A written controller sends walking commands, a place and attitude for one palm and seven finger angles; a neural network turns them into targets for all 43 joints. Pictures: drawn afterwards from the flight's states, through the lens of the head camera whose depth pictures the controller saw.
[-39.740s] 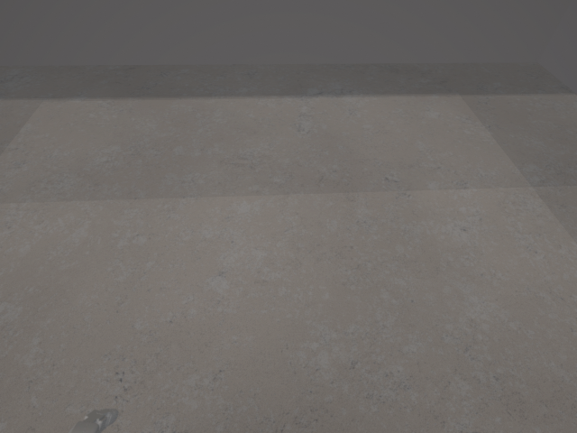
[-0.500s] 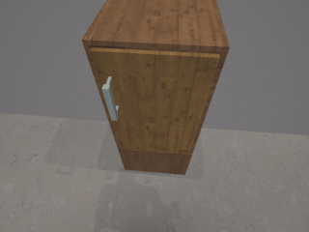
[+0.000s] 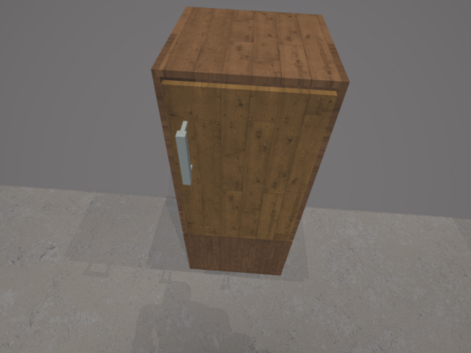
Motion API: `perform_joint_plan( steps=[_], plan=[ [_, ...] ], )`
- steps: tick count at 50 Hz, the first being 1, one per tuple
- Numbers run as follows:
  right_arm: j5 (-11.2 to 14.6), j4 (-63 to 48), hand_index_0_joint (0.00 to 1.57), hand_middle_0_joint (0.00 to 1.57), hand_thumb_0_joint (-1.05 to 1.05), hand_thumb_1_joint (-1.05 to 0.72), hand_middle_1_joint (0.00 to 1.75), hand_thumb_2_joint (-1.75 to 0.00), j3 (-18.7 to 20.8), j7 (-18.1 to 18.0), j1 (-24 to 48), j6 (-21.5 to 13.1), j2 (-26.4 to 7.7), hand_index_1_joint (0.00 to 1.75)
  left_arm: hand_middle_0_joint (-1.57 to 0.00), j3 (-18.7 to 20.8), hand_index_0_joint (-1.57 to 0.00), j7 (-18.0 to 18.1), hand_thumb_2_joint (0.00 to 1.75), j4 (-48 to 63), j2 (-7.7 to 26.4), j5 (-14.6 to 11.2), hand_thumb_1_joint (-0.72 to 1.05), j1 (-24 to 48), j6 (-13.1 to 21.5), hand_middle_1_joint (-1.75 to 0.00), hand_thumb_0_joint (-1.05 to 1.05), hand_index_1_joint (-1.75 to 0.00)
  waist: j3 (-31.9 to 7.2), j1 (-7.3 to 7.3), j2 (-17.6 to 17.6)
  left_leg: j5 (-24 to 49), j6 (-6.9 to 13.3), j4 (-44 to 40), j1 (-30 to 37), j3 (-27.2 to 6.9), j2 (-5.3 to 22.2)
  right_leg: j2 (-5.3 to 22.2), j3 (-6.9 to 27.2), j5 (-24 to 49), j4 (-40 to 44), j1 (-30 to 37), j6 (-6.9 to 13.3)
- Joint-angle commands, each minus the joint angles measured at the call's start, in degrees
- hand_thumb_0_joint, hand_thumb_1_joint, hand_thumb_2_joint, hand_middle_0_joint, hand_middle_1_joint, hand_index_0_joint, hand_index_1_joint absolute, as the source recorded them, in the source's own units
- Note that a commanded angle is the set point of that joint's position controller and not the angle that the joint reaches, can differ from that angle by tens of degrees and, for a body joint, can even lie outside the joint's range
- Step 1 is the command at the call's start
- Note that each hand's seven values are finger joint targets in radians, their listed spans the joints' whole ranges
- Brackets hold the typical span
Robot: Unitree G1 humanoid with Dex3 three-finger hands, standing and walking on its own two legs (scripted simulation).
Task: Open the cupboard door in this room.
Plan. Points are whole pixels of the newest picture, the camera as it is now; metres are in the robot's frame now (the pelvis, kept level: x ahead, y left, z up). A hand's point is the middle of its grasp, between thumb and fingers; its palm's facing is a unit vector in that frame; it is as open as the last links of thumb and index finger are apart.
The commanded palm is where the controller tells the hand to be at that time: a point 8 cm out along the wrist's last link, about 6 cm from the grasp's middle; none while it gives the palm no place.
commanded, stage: come to a stop and stand still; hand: left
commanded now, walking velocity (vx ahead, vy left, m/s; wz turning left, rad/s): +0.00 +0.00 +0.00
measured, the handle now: (186, 154) +0.55 +0.15 +0.00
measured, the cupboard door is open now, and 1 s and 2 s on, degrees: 0 0 0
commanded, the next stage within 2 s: look again from close up in 0.14 s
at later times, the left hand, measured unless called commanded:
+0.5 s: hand out of the picture -0.02 +0.17 -0.18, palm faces +0.06 -0.99 -0.14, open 7.4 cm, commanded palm none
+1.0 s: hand out of the picture +0.01 +0.18 -0.17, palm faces +0.03 -0.98 -0.19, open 7.4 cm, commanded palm none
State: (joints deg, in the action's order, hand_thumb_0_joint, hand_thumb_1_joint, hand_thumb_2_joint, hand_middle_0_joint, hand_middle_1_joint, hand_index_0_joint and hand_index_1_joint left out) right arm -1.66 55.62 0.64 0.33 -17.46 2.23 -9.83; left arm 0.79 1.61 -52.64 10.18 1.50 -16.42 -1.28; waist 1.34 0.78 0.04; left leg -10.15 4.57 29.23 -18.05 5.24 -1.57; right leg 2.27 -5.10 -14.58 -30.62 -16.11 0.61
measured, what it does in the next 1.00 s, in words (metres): stands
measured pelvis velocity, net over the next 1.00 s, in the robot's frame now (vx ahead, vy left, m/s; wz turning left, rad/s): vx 0.03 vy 0.01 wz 0.03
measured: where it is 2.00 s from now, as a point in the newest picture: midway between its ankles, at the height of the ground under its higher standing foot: outside the picture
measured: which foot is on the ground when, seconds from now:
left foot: down 0.00-1.00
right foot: down 0.00-1.00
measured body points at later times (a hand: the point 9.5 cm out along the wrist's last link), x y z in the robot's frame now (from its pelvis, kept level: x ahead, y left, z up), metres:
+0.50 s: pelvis +0.01 +0.01 +0.00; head +0.00 +0.03 +0.45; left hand -0.02 +0.22 -0.16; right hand +0.03 -0.21 -0.14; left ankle +0.07 +0.07 -0.73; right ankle +0.04 -0.12 -0.73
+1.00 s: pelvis +0.03 +0.01 +0.00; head +0.03 +0.02 +0.45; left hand +0.01 +0.23 -0.16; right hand +0.05 -0.21 -0.15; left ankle +0.07 +0.07 -0.73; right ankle +0.04 -0.12 -0.73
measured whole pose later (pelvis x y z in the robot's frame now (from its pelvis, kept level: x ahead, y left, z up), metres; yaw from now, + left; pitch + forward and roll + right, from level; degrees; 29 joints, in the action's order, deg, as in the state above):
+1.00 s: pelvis +0.03 +0.01 +0.00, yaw +2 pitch -1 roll -1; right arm -0.9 58.0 -0.1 -0.5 -17.5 0.4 -9.9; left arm -0.9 2.5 -60.6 8.1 1.5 -20.1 0.3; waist 0.4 0.8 0.8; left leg -12.3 5.9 29.3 -16.6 4.3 -3.6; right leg 2.6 -3.4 -15.0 -29.8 -13.9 -1.0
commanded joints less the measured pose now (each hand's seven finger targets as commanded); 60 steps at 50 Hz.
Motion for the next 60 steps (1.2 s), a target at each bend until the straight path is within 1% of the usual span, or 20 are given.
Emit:
perform_joint_plan(
  steps=[1, 3, 4, 8, 10, 13, 22, 27, 34, 41, 42, 43, 44, 45, 48, 51, 52, 53, 57, 60],
  plan=[
    [0.3, -3.9, 0.20, 0.20, 0.00, -0.90, 0.30, -0.90, 1.5, -0.7, 0.6, -1.9, -6.6, 0.30, -0.20, 0.9, -0.20, 0.3, 0.90, 2.0, 5.4, -0.2, 0.90, -3.6, 1.3, -0.30, 0.00, -0.30, 1.0, -0.83, -2.5, -19.0, -1.4, -10.0, -4.7, -10.3, 6.8, 4.2, 8.5, -13.2, 9.3, 0.1, 2.5],
    [0.2, -2.8, 0.20, 0.20, 0.00, -0.90, 0.30, -0.90, 1.3, -0.7, -1.3, -2.0, -5.7, 0.30, -0.20, 0.9, -0.20, 0.4, 0.90, 1.8, 5.8, -0.2, 0.90, -2.8, 1.5, -0.30, 0.00, -0.30, 1.4, 0.38, -2.9, -15.6, -1.8, -8.4, -0.9, -9.4, 6.1, 5.2, 9.6, -15.1, 11.0, -4.1, 3.0],
    [0.3, -2.2, 0.20, 0.20, 0.00, -0.90, 0.30, -0.90, 1.2, -0.7, -1.8, -2.2, -5.7, 0.30, -0.20, 0.8, -0.20, 0.5, 0.90, 1.5, 5.6, -0.3, 0.90, -2.7, 1.6, -0.30, 0.00, -0.30, 1.2, 0.67, -1.5, -15.5, -1.8, -8.9, -0.1, -10.0, 6.5, 4.8, 9.1, -14.2, 10.5, -4.7, 2.7],
    [0.5, -1.2, 0.20, 0.20, 0.00, -0.90, 0.30, -0.90, 1.2, -0.9, -1.1, -2.7, -6.3, 0.30, -0.20, 0.3, -0.20, 0.5, 0.90, -0.6, 4.4, -0.1, 0.90, -5.7, 1.7, -0.30, 0.00, -0.30, 1.9, -0.58, 1.4, -19.8, -1.1, -13.9, -3.0, -13.3, 8.8, 2.7, 6.4, -8.8, 7.9, -0.7, 1.6],
    [0.6, -0.7, 0.20, 0.20, 0.00, -0.90, 0.30, -0.90, 1.0, -0.9, -0.4, -2.8, -6.5, 0.30, -0.20, 0.2, -0.20, 0.5, 0.90, -1.7, 3.9, -0.1, 0.90, -7.2, 1.8, -0.30, 0.00, -0.30, 2.4, -1.13, 1.6, -20.8, -1.0, -14.5, -5.2, -13.4, 8.8, 2.6, 6.5, -7.3, 7.7, 1.2, 1.4],
    [0.7, 0.1, 0.20, 0.20, 0.00, -0.90, 0.30, -0.90, 0.9, -1.0, -0.8, -2.9, -6.1, 0.30, -0.20, -0.1, -0.20, 0.5, 0.90, -2.9, 3.7, 0.0, 0.90, -8.3, 1.9, -0.30, 0.00, -0.30, 3.0, -1.16, 0.8, -19.5, -1.2, -14.6, -4.2, -13.1, 8.4, 2.8, 6.8, -6.9, 8.6, 0.9, 1.5],
    [0.9, 1.9, 0.20, 0.20, 0.00, -0.90, 0.30, -0.90, 1.0, -1.1, -0.7, -3.0, -6.0, 0.30, -0.20, -0.3, -0.20, 0.5, 0.90, -5.3, 2.6, 0.1, 0.90, -9.7, 2.1, -0.30, 0.00, -0.30, 3.1, -1.19, 2.0, -21.3, -1.3, -17.1, -4.3, -14.7, 8.9, 2.3, 6.3, -4.8, 8.1, 1.9, 1.1],
    [1.0, 2.5, 0.20, 0.20, 0.00, -0.90, 0.30, -0.90, 0.9, -1.2, -0.8, -3.2, -5.6, 0.30, -0.20, -0.6, -0.20, 0.6, 0.90, -6.0, 2.3, -0.1, 0.90, -9.4, 2.4, -0.30, 0.00, -0.30, 3.4, -0.86, -0.4, -17.4, -1.6, -15.6, -2.3, -13.4, 8.2, 3.2, 7.5, -4.6, 9.9, 0.8, 1.2],
    [1.0, 3.6, 0.20, 0.20, 0.00, -0.90, 0.30, -0.90, 0.8, -1.3, -0.8, -3.5, -5.6, 0.30, -0.20, -0.6, -0.20, 0.6, 0.90, -7.0, 2.2, 0.0, 0.90, -9.5, 2.4, -0.30, 0.00, -0.30, 2.8, -1.22, 1.0, -16.8, -1.6, -17.1, -2.0, -14.1, 8.8, 2.8, 6.6, -0.6, 8.7, 3.0, 1.0],
    [1.2, 4.5, 0.20, 0.20, 0.00, -0.90, 0.30, -0.90, 0.6, -1.3, -1.2, -3.8, -5.0, 0.30, -0.20, -0.9, -0.20, 0.7, 0.90, -7.5, 2.0, -0.3, 0.90, -8.8, 2.7, -0.30, 0.00, -0.30, 1.9, -1.11, -0.7, -11.7, -1.8, -15.7, 0.1, -12.6, 8.1, 3.8, 7.2, 1.2, 10.0, 3.9, 1.1],
    [1.1, 0.5, 0.20, 0.20, 0.00, -0.90, 0.30, -0.90, 0.3, -1.2, 3.6, -3.5, -7.3, 0.30, -0.20, -1.3, -0.20, 2.7, 0.90, -9.1, 3.7, 0.9, 0.90, -9.6, 2.7, -0.30, 0.00, -0.30, 4.8, -2.17, 2.4, -7.6, -4.2, -6.6, -0.8, -5.5, 7.3, 4.0, 5.4, 0.2, 7.4, 1.3, 1.3],
    [1.3, -0.8, 0.20, 0.20, 0.00, -0.90, 0.30, -0.90, -0.1, -0.8, 3.0, -3.8, -6.3, 0.30, -0.20, -1.0, -0.20, 2.1, 0.90, -8.2, 5.0, 0.6, 0.90, -8.5, 3.1, -0.30, 0.00, -0.30, 2.6, -1.10, 4.5, -6.9, -5.2, -6.8, 0.3, -7.2, 5.9, 5.0, 6.0, -2.2, 8.6, 1.1, 2.0],
    [0.7, -0.9, 0.20, 0.20, 0.00, -0.90, 0.30, -0.90, -0.3, -1.0, -0.1, -3.9, -4.5, 0.30, -0.20, -0.6, -0.20, 1.9, 0.90, -6.2, 5.2, 0.3, 0.90, -8.1, 2.8, -0.30, 0.00, -0.30, -0.8, -0.37, 5.3, -9.1, -4.2, -7.7, 0.8, -10.4, 6.5, 4.9, 6.9, -4.9, 6.2, 2.0, 2.4],
    [0.8, -1.3, 0.20, 0.20, 0.00, -0.90, 0.30, -0.90, -0.1, -1.1, -0.5, -3.7, -5.4, 0.30, -0.20, -0.5, -0.20, 1.7, 0.90, -5.6, 5.0, 0.1, 0.90, -8.0, 2.7, -0.30, 0.00, -0.30, -3.1, -0.34, 5.6, -7.9, -3.0, -7.8, 0.8, -11.7, 7.3, 3.9, 6.0, -2.8, 4.6, 2.8, 2.3],
    [0.9, -2.7, 0.20, 0.20, 0.00, -0.90, 0.30, -0.90, 0.3, -1.3, 0.4, -3.5, -6.4, 0.30, -0.20, -0.5, -0.20, 1.2, 0.90, -5.0, 3.8, 0.0, 0.90, -7.5, 2.3, -0.30, 0.00, -0.30, -2.0, -1.01, 4.4, -9.3, -1.5, -11.5, -1.1, -14.7, 8.8, 2.2, 3.7, -0.5, 2.4, 3.6, 1.8],
    [0.9, -2.5, 0.20, 0.20, 0.00, -0.90, 0.30, -0.90, 0.5, -1.4, -0.2, -3.5, -6.5, 0.30, -0.20, -0.6, -0.20, 1.0, 0.90, -4.9, 3.1, -0.1, 0.90, -7.2, 2.3, -0.30, 0.00, -0.30, 1.6, -1.05, -1.1, -11.3, -1.0, -12.4, -3.2, -14.5, 8.6, 2.6, 4.9, 0.8, 3.9, 3.3, 1.8],
    [0.9, -2.3, 0.20, 0.20, 0.00, -0.90, 0.30, -0.90, 0.5, -1.4, -0.4, -3.6, -6.6, 0.30, -0.20, -0.6, -0.20, 1.0, 0.90, -4.7, 3.0, -0.1, 0.90, -7.0, 2.4, -0.30, 0.00, -0.30, 2.4, -0.89, -2.4, -10.4, -1.1, -12.0, -2.7, -13.8, 8.1, 3.0, 5.4, 1.2, 4.6, 2.6, 1.8],
    [0.9, -2.3, 0.20, 0.20, 0.00, -0.90, 0.30, -0.90, 0.4, -1.4, -0.7, -3.8, -6.4, 0.30, -0.20, -0.5, -0.20, 0.9, 0.90, -4.5, 3.3, -0.1, 0.90, -6.7, 2.5, -0.30, 0.00, -0.30, 2.4, -0.75, -1.6, -8.1, -1.3, -11.8, -1.8, -13.4, 7.8, 3.2, 5.7, 1.9, 4.8, 2.3, 1.9],
    [0.9, -1.1, 0.20, 0.20, 0.00, -0.90, 0.30, -0.90, 0.1, -1.4, -1.1, -4.4, -6.3, 0.30, -0.20, -0.5, -0.20, 1.1, 0.90, -4.1, 3.7, -0.4, 0.90, -6.4, 2.9, -0.30, 0.00, -0.30, 0.5, -0.60, -3.6, 0.9, -1.3, -9.0, 2.2, -10.7, 7.0, 4.2, 7.2, 5.8, 6.4, 2.9, 1.7],
    [1.0, -0.3, 0.20, 0.20, 0.00, -0.90, 0.30, -0.90, -0.2, -1.4, -0.8, -4.6, -6.3, 0.30, -0.20, -0.4, -0.20, 1.1, 0.90, -3.7, 4.6, -0.5, 0.90, -5.7, 3.0, -0.30, 0.00, -0.30, -0.5, -0.59, -2.7, 5.5, -1.5, -7.8, 3.6, -9.5, 6.8, 4.6, 7.6, 8.2, 6.8, 4.1, 1.6]
  ],
)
